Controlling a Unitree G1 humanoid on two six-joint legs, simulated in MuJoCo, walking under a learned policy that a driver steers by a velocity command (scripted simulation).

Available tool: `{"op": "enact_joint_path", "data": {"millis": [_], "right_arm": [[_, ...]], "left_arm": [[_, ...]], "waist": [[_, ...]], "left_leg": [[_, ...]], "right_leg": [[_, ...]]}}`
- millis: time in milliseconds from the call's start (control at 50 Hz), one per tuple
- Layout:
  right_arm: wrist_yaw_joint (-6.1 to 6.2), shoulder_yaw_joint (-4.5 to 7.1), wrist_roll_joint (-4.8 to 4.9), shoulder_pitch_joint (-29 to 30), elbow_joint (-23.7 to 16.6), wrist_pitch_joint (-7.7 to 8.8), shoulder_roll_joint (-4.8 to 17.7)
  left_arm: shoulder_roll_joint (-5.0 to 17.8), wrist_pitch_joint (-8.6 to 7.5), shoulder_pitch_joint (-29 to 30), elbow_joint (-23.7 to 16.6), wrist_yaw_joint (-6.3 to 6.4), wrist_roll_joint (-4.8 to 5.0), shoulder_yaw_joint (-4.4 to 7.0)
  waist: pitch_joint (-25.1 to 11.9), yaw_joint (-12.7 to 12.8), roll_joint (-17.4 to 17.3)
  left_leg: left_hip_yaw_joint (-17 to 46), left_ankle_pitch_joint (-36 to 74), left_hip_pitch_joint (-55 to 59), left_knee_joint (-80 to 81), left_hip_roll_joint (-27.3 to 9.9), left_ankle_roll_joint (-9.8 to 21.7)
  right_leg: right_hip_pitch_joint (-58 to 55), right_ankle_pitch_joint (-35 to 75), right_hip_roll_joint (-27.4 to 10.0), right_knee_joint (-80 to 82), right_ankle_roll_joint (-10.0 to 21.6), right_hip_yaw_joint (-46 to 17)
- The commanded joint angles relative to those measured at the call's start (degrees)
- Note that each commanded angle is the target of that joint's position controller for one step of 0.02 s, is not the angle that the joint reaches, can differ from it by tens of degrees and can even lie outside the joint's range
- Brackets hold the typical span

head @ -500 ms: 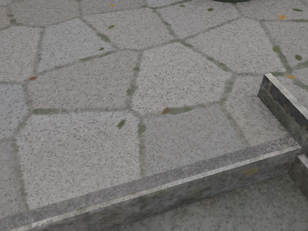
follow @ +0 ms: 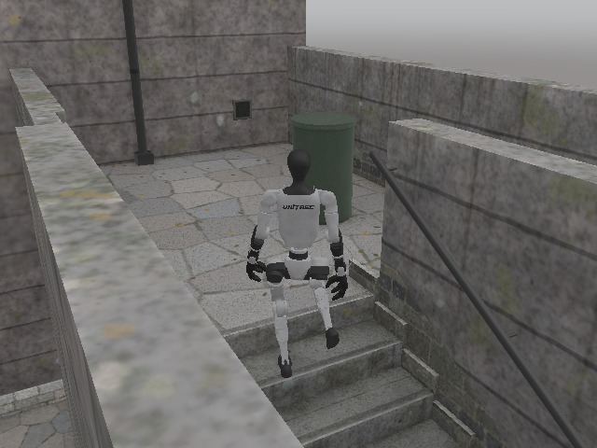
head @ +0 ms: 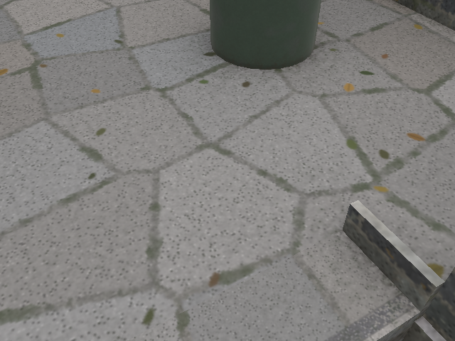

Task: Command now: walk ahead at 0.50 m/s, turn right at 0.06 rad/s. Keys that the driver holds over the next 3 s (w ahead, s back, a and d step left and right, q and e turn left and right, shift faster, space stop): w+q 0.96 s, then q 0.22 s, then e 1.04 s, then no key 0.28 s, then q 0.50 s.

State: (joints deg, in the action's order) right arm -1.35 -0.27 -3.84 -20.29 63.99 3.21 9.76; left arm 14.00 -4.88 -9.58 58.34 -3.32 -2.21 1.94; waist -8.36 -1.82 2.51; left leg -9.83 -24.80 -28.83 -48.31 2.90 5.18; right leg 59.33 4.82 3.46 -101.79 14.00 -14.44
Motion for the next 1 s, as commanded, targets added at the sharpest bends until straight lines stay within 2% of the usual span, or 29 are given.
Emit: {"op": "enact_joint_path", "data": {"millis": [20, 40, 60, 80, 120, 180, 240, 280, 300, 340, 380, 400, 420, 440, 460, 480, 500, 520, 560, 600, 640, 660, 680, 720, 740, 820, 940, 980, 1000], "right_arm": [[-1.36, -0.88, -1.58, 5.11, -3.20, 1.96, -1.75], [1.84, -0.25, 5.25, -0.09, -1.02, 4.13, -1.73], [2.76, -0.81, 5.98, -2.13, -0.71, 5.14, -1.83], [-0.22, -1.15, -2.59, -2.50, -2.14, 3.90, -0.13], [-1.05, -0.90, -3.30, -13.91, 1.23, 2.63, -0.22], [-1.24, -1.80, -4.27, -20.86, 5.20, 2.23, -3.25], [-1.32, -2.65, -5.07, -21.68, 6.07, 2.04, -5.90], [-2.52, -3.50, -4.99, -28.22, 8.64, 1.94, -7.15], [-4.76, -2.96, -2.96, -24.47, 7.42, 1.55, -5.89], [-6.32, -2.92, 0.10, -20.12, 4.34, 3.51, -2.07], [-6.25, -0.43, 1.48, -17.55, 1.98, 5.43, 6.50], [-5.76, 1.40, 0.97, -14.87, 0.62, 5.52, 9.97], [-5.40, 1.10, -0.61, -20.18, 0.91, 6.36, 5.17], [-5.10, 0.48, -1.73, -19.96, -0.67, 6.12, 1.52], [-5.62, 1.40, 0.07, -17.48, 0.52, 4.91, -2.39], [-5.33, 3.04, 1.84, -11.33, -0.53, 4.05, -0.40], [-4.55, 3.19, 1.93, -8.65, -1.28, 4.53, -1.52], [-3.64, 3.14, 1.24, -7.43, -1.49, 5.13, -2.54], [-3.09, 2.23, 0.77, 1.13, -5.26, 4.09, -3.62], [-2.82, 1.68, 0.84, 4.09, -6.73, 2.75, -4.68], [-3.34, 1.02, 2.03, 8.44, -9.26, 2.10, -4.58], [-3.74, 1.08, 1.02, 9.51, -9.91, 1.82, -4.41], [-4.19, 1.16, 0.49, 10.70, -10.00, 2.29, -2.76], [-4.76, 2.72, 1.08, 16.92, -12.28, 3.23, 2.61], [-5.04, 3.15, 1.13, 18.64, -13.07, 3.49, 4.58], [-4.29, 2.59, 2.49, 26.31, -15.50, 2.45, 1.64], [-2.06, 4.60, 1.80, 25.86, -16.77, 2.29, 4.28], [-0.58, 6.43, 2.20, 20.20, -15.39, 3.31, 8.22], [0.69, 7.10, 2.72, 12.44, -14.91, 2.82, 11.82]], "left_arm": [[-3.52, 0.19, 2.62, -3.24, -0.86, -0.14, -2.16], [-7.64, 1.65, 4.92, -11.09, 1.71, -0.82, -3.24], [-5.94, 2.19, 4.51, -10.69, 2.13, 0.67, -3.05], [-3.27, 2.05, 7.31, -7.20, -0.99, -0.94, -3.23], [-3.57, 2.32, 9.44, -8.32, -1.67, -1.60, -3.71], [-4.02, 0.94, 16.23, -13.67, 0.75, -1.29, -4.99], [-6.72, 1.38, 24.09, -18.17, 0.69, -1.00, -6.90], [-7.88, 2.86, 38.36, -24.08, 0.27, -1.18, -7.58], [-9.79, 4.70, 47.51, -27.80, -0.50, -1.22, -8.72], [-8.26, 5.34, 39.37, -25.64, -2.34, -0.75, -7.54], [-1.74, 4.49, 30.81, -21.98, -2.21, 0.10, -4.82], [0.11, 3.93, 22.40, -19.88, -1.43, 0.04, -3.69], [-0.78, 3.06, 12.75, -18.25, -0.72, 0.36, -3.55], [2.05, 2.75, 0.73, -16.18, -0.14, 0.63, -2.85], [4.33, 3.08, -12.38, -9.92, -0.01, -1.22, -1.89], [7.21, 1.56, -13.03, -6.98, 0.87, -0.81, -0.24], [7.86, 0.10, -7.50, -5.74, 1.48, 0.39, 0.03], [3.76, -0.47, -4.06, -4.63, 1.52, 0.35, -0.37], [-8.32, -0.80, 1.93, -3.14, 1.87, 0.26, -2.82], [-10.80, -1.14, 3.21, -2.27, 2.36, -0.64, -2.97], [-8.35, -1.56, 5.14, -3.08, 2.88, -1.21, -1.61], [-8.91, -2.63, 6.98, -4.72, 3.26, -1.10, -1.99], [-9.06, -3.47, 8.79, -5.42, 3.63, -0.98, -2.25], [-4.47, -4.14, 6.62, -5.09, 3.71, -3.03, -1.66], [-2.01, -4.28, 5.73, -5.35, 3.48, -2.42, -1.53], [3.38, -3.25, -6.30, -0.65, 1.45, -3.62, -0.02], [5.33, -1.08, -10.83, -1.02, 2.66, -0.87, 2.90], [3.15, -1.26, -12.47, -2.13, 2.89, -0.98, 2.94], [-1.64, -2.32, -17.02, -5.18, 3.98, -0.84, 1.81]], "waist": [[6.02, 3.30, -2.39], [12.21, 7.18, -0.68], [12.58, 6.43, 1.98], [2.39, 0.70, -8.26], [5.88, -3.92, -8.11], [9.73, -4.69, -5.58], [12.42, -4.21, -6.27], [11.59, -7.83, -5.93], [12.58, -6.33, -9.73], [9.60, -1.00, -14.28], [4.10, 3.56, -13.24], [-0.55, 5.80, -14.62], [-13.73, 6.17, -7.90], [-22.08, 10.89, 4.15], [-23.25, 12.67, 10.33], [-10.67, 12.94, 7.84], [-3.24, 9.28, 7.50], [-0.72, 6.47, 0.66], [-0.97, 2.07, -4.92], [2.46, -1.67, -5.10], [4.50, -2.54, -3.72], [5.96, -3.84, 0.00], [6.66, -4.66, -1.07], [5.40, -2.15, -3.22], [4.49, -2.38, -0.04], [7.01, 1.67, -0.33], [9.23, 1.47, -0.16], [2.51, 0.86, -0.73], [-10.15, 2.29, -8.14]], "left_leg": [[15.42, 4.75, 2.28, 29.01, -9.01, 5.02], [17.25, 2.30, -4.83, 31.01, -11.85, 4.22], [14.88, 5.72, -6.70, 33.01, -9.85, 4.44], [16.45, 11.75, 3.90, 31.54, -9.22, 5.64], [23.67, 16.18, 22.71, 28.54, -12.64, 10.39], [29.39, 13.05, 41.42, 27.32, -17.89, 11.50], [26.62, 19.23, 34.71, 31.93, -16.97, 10.36], [24.77, 19.77, 21.18, 38.40, -14.99, 10.47], [21.27, 20.40, 5.19, 49.19, -16.22, 10.96], [17.69, 44.52, 1.18, 47.56, -16.93, 11.45], [14.91, 85.03, 20.27, 37.96, -17.31, 8.18], [13.57, 98.19, 24.74, 29.43, -17.67, 3.86], [14.86, 89.67, 7.15, 13.98, -14.64, 0.34], [19.02, 57.84, -6.70, -1.42, -7.87, 0.86], [23.15, 21.51, -9.78, -25.48, -1.01, 0.90], [25.15, 23.47, -15.19, -49.61, -1.73, 0.42], [23.54, 22.90, -19.57, -56.88, -3.56, 0.76], [22.12, 20.76, -20.27, -59.38, -4.39, 1.27], [21.15, 18.58, -24.25, -64.85, -7.38, 4.75], [20.41, 22.04, -25.16, -57.17, -9.04, 7.23], [17.61, 18.53, -22.89, -50.19, -9.70, 7.39], [16.57, 19.00, -22.13, -48.64, -10.52, 7.25], [17.28, 21.24, -21.12, -44.54, -10.60, 6.89], [15.64, 27.39, -17.97, -30.31, -9.86, 4.92], [14.02, 27.66, -16.38, -21.42, -10.68, 3.35], [10.50, 22.32, -13.43, -0.89, -9.45, -0.29], [6.44, 18.05, -7.42, 19.32, -2.39, 0.36], [7.50, 31.29, 9.70, 18.24, 0.43, 5.43], [16.70, 50.67, 32.82, 10.07, -4.99, 13.83]], "right_leg": [[10.08, 0.61, -2.55, 2.31, 0.61, 6.12], [1.53, -3.73, -5.20, 6.79, -6.97, 12.43], [-2.11, -2.99, -6.25, 11.55, -9.25, 17.01], [6.00, 1.73, -6.71, 4.14, -6.98, 12.96], [28.32, -6.67, -4.02, -15.03, -3.75, 11.93], [49.09, -17.80, -6.91, -17.27, -0.29, 7.16], [45.69, -15.13, -11.41, -10.17, 0.72, 13.66], [29.17, -6.88, -12.46, 8.90, -1.23, 19.23], [9.18, -16.50, -11.88, 17.43, -1.99, 19.91], [-13.07, -18.89, -5.86, 16.55, -4.51, 24.03], [-19.59, -24.37, -0.90, 31.28, -4.90, 25.82], [-27.73, -22.69, -0.49, 34.89, -3.42, 23.13], [-54.23, -6.00, -6.81, 32.95, 1.59, 11.58], [-69.95, -17.00, -15.98, 51.10, 5.62, -12.35], [-64.67, -30.97, -24.12, 67.54, 7.69, -31.84], [-48.92, -44.59, -24.44, 72.51, 4.42, -31.89], [-39.39, -47.66, -23.56, 71.54, 2.47, -23.66], [-36.21, -40.17, -23.17, 71.11, 2.80, -16.55], [-35.23, -27.10, -25.94, 72.70, 2.15, -9.80], [-31.33, -17.58, -23.94, 75.87, -1.54, -0.56], [-29.50, -16.99, -20.77, 81.66, -4.09, 11.71], [-30.00, -14.70, -20.07, 85.32, -4.17, 15.91], [-28.48, -14.03, -18.94, 87.47, -4.69, 18.50], [-33.53, -7.18, -14.10, 88.37, -5.89, 27.41], [-38.26, -3.86, -14.56, 89.78, -6.28, 28.97], [-55.96, 12.30, -19.94, 92.79, -3.35, 30.10], [-74.93, 25.78, -23.24, 84.02, -2.55, 31.24], [-69.48, 29.30, -19.27, 73.51, -8.02, 33.33], [-54.52, 16.77, -14.89, 61.56, -15.10, 33.26]]}}
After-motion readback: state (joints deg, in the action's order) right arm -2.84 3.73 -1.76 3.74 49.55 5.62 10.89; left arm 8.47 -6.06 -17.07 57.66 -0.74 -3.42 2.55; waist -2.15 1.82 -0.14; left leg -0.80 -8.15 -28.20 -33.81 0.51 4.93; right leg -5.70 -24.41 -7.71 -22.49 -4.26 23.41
